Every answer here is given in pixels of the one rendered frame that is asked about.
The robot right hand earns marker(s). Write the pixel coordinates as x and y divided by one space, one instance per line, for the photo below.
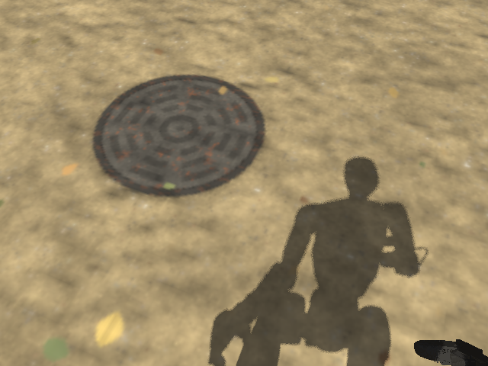
457 353

